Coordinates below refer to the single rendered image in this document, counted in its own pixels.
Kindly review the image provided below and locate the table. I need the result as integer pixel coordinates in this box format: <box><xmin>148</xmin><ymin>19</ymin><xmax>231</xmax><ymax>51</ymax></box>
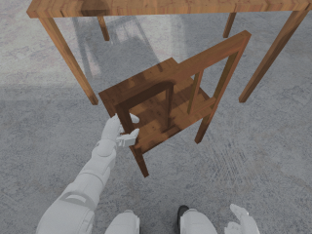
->
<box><xmin>26</xmin><ymin>0</ymin><xmax>312</xmax><ymax>105</ymax></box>

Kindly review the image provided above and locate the robot left forearm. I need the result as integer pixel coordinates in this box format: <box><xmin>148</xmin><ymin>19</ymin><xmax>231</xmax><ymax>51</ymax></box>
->
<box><xmin>35</xmin><ymin>138</ymin><xmax>117</xmax><ymax>234</ymax></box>

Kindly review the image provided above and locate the left robot hand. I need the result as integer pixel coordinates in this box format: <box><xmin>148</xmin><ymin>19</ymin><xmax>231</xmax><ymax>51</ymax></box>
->
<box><xmin>101</xmin><ymin>113</ymin><xmax>139</xmax><ymax>147</ymax></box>

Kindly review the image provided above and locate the left robot upper arm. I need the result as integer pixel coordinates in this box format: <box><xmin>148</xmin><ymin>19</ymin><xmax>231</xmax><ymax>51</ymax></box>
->
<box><xmin>37</xmin><ymin>200</ymin><xmax>95</xmax><ymax>234</ymax></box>

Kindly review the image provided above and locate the right robot foot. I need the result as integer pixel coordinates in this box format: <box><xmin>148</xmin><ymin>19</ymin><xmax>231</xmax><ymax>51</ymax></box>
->
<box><xmin>177</xmin><ymin>205</ymin><xmax>189</xmax><ymax>234</ymax></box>

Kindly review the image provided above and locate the right robot shin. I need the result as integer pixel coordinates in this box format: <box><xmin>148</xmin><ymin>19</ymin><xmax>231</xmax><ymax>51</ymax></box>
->
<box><xmin>184</xmin><ymin>209</ymin><xmax>197</xmax><ymax>215</ymax></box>

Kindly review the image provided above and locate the right robot hand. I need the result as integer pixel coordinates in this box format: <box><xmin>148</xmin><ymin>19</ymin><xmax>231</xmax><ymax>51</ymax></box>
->
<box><xmin>224</xmin><ymin>204</ymin><xmax>260</xmax><ymax>234</ymax></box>

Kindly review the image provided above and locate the chair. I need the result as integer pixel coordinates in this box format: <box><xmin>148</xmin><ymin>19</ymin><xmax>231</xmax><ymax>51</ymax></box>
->
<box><xmin>98</xmin><ymin>29</ymin><xmax>252</xmax><ymax>177</ymax></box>

